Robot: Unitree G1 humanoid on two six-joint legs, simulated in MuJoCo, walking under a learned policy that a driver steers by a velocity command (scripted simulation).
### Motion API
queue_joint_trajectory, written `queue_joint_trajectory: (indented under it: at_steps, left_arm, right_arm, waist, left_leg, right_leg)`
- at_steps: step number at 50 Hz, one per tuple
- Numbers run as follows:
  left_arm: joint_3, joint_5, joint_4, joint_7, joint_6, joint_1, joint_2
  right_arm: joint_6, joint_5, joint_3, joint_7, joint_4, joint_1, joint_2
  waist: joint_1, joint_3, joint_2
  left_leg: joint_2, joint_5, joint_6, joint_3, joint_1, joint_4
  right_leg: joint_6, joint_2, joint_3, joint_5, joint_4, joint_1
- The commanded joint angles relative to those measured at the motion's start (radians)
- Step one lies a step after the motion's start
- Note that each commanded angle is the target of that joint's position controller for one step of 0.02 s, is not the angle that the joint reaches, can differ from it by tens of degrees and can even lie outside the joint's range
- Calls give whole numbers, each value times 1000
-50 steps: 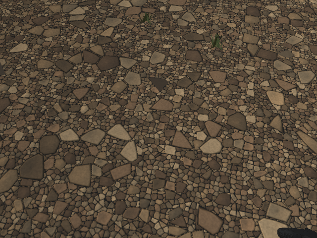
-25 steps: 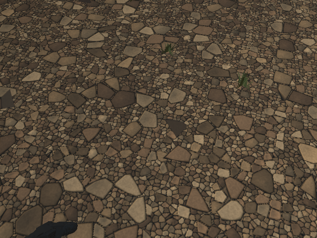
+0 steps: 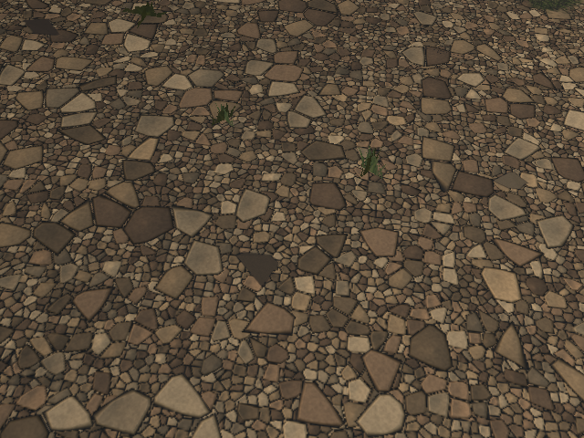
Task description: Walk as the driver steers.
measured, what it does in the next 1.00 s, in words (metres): steps on the spot, turning right: right foot, then left foot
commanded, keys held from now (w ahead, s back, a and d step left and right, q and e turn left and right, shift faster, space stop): e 0.62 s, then no key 0.24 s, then w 0.14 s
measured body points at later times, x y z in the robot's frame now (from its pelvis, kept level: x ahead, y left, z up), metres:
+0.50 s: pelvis -0.01 -0.04 +0.00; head +0.02 -0.08 +0.45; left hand +0.23 +0.18 -0.07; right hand +0.04 -0.36 -0.11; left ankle +0.02 +0.11 -0.66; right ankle -0.03 -0.13 -0.73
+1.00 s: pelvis +0.02 -0.03 +0.01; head +0.03 -0.02 +0.46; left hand +0.27 +0.14 -0.10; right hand +0.01 -0.32 -0.09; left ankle +0.06 +0.08 -0.73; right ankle -0.06 -0.12 -0.71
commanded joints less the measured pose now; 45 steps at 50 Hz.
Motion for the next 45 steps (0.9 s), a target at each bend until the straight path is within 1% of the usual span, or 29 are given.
queue_joint_trajectory:
  at_steps: [1,2,3,4,5,7,8,11,15,17,18,19,20,21,22,23,24,25,27,29,32,35,38,40,41,42,43,44,45]
  left_arm:
    - [53,4,-66,-4,-20,59,177]
    - [55,1,-41,0,-5,79,163]
    - [52,4,-38,4,8,81,145]
    - [44,1,-45,2,16,72,115]
    - [37,-4,-60,-1,19,50,95]
    - [26,-9,-97,-5,17,-12,71]
    - [22,-8,-111,-9,16,-33,65]
    - [11,-2,-138,-24,15,-54,52]
    - [21,-2,-152,-40,23,-37,75]
    - [28,-2,-137,-48,25,20,70]
    - [37,1,-122,-44,25,62,86]
    - [60,0,-125,-31,21,100,162]
    - [73,11,-157,-19,14,91,266]
    - [65,50,-158,-30,-10,126,232]
    - [52,51,-150,-33,-27,83,206]
    - [46,30,-149,-25,-33,21,177]
    - [32,10,-155,-19,-31,-19,145]
    - [28,6,-158,-12,-28,-41,142]
    - [22,15,-158,-3,-23,-39,133]
    - [23,14,-152,3,-23,-22,137]
    - [28,12,-147,10,-18,-15,152]
    - [23,19,-144,3,-13,-20,147]
    - [16,21,-135,-7,-8,-23,140]
    - [6,15,-130,-10,-5,-44,125]
    - [-1,9,-129,-9,-5,-59,108]
    - [-9,11,-119,-8,-9,-31,85]
    - [-19,32,-115,-7,-17,11,54]
    - [-19,28,-110,-10,-24,60,40]
    - [-17,40,-107,-7,-28,30,70]
  right_arm:
    - [-10,-17,-41,-7,-87,-18,-144]
    - [-8,-2,-35,-9,-93,-56,-120]
    - [-6,13,-31,-11,-93,-68,-113]
    - [-3,16,-28,-13,-90,-63,-114]
    - [2,12,-30,-15,-85,-50,-119]
    - [12,7,-36,-21,-72,-9,-133]
    - [17,7,-41,-23,-66,6,-143]
    - [25,13,-56,-20,-62,-2,-182]
    - [24,34,-66,-4,-49,-7,-208]
    - [22,54,-67,-2,-41,-29,-208]
    - [19,57,-61,0,-23,7,-180]
    - [16,30,-49,5,-17,45,-133]
    - [15,-26,-24,9,-68,25,-78]
    - [10,-2,-39,-2,-90,-72,-130]
    - [14,24,-49,-8,-86,-97,-161]
    - [20,24,-55,-16,-71,-82,-162]
    - [27,16,-58,-23,-55,-67,-165]
    - [29,10,-59,-24,-53,-50,-162]
    - [24,15,-56,-17,-44,-23,-144]
    - [21,20,-49,-15,-46,-35,-127]
    - [18,21,-40,-9,-50,-59,-113]
    - [15,26,-35,1,-49,-61,-113]
    - [7,32,-33,12,-55,-59,-116]
    - [-1,34,-30,21,-51,-33,-105]
    - [-7,29,-27,26,-41,-4,-92]
    - [-12,15,-27,27,-42,5,-106]
    - [-13,-4,-34,22,-56,17,-166]
    - [-11,-17,-29,23,-38,-14,-172]
    - [-13,-6,-13,24,-47,-36,-112]
  waist:
    - [7,-93,211]
    - [20,-73,161]
    - [14,-63,155]
    - [6,-52,158]
    - [-5,-45,167]
    - [-41,-55,201]
    - [-54,-67,212]
    - [-64,-93,229]
    - [-58,-91,246]
    - [-15,-92,230]
    - [-4,-100,188]
    - [-12,-114,-2]
    - [-37,-107,-300]
    - [62,-188,-211]
    - [36,-129,-129]
    - [4,-93,-86]
    - [-12,-80,-68]
    - [-29,-79,-82]
    - [-39,-104,-87]
    - [-29,-104,-83]
    - [-15,-103,-94]
    - [1,-94,-111]
    - [10,-87,-114]
    - [-14,-87,-106]
    - [-41,-87,-97]
    - [-41,-92,-64]
    - [-12,-118,67]
    - [52,-113,242]
    - [19,-104,243]
  left_leg:
    - [406,376,262,-348,169,-187]
    - [334,350,212,-243,164,-168]
    - [304,348,191,-190,175,-159]
    - [286,387,190,-142,167,-158]
    - [266,396,192,-99,168,-165]
    - [273,399,209,-72,238,-168]
    - [287,400,218,-68,265,-166]
    - [313,400,223,-25,248,-162]
    - [341,375,211,4,224,-135]
    - [329,334,162,43,190,-65]
    - [297,257,106,87,129,11]
    - [219,26,10,186,-56,219]
    - [79,-491,-81,199,-349,504]
    - [52,-508,-78,39,-368,660]
    - [70,-423,-63,10,-378,705]
    - [81,-328,-55,0,-385,682]
    - [86,-271,-58,-6,-373,658]
    - [73,-219,-65,-2,-333,662]
    - [48,-161,-73,4,-294,646]
    - [38,-138,-79,0,-294,546]
    - [31,-126,-86,-10,-254,397]
    - [33,-151,-80,0,-157,302]
    - [28,-181,-65,12,-79,215]
    - [26,-129,-47,21,-4,77]
    - [25,-16,-31,30,78,-65]
    - [65,118,-10,-4,169,-140]
    - [211,309,40,-131,251,-151]
    - [293,269,161,-237,206,-160]
    - [307,-8,209,-285,153,-221]
  right_leg:
    - [55,-67,-40,-194,440,-181]
    - [76,-77,-56,-140,491,-185]
    - [92,-81,-65,-90,539,-210]
    - [105,-85,-81,-63,555,-214]
    - [114,-92,-110,-36,527,-213]
    - [129,-114,-141,-10,427,-232]
    - [133,-129,-147,-12,379,-223]
    - [120,-161,-189,-24,226,-107]
    - [74,-152,-246,1,41,15]
    - [23,-129,-277,136,-158,129]
    - [-10,-110,-261,235,-260,239]
    - [-68,-237,-64,511,-307,416]
    - [-240,-491,271,908,-262,507]
    - [-360,-539,326,775,-316,427]
    - [-314,-471,240,643,-335,384]
    - [-252,-412,180,546,-335,350]
    - [-216,-379,148,513,-337,326]
    - [-209,-358,131,533,-338,285]
    - [-211,-332,117,530,-339,277]
    - [-209,-320,131,496,-335,299]
    - [-207,-316,166,404,-327,302]
    - [-213,-315,191,363,-317,246]
    - [-216,-318,232,401,-294,228]
    - [-199,-301,244,434,-265,227]
    - [-171,-276,232,422,-248,205]
    - [-123,-244,215,349,-235,166]
    - [-61,-173,131,189,-127,107]
    - [-7,-72,-11,-47,-96,69]
    - [29,-100,-52,-69,-84,98]
Keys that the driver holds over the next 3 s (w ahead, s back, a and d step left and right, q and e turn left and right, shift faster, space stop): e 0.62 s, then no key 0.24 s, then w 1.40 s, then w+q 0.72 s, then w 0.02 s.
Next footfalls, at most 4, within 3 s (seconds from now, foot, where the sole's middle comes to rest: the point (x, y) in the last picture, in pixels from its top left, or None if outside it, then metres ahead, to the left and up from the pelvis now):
0.38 right None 0.01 -0.14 -0.77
0.84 left None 0.10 0.07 -0.77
1.20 right None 0.02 -0.19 -0.77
1.66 left None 0.45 -0.15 -0.77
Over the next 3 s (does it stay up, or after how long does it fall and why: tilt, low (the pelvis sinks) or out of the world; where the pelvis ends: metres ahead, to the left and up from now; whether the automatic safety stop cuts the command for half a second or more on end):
stays up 0.92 -0.45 0.01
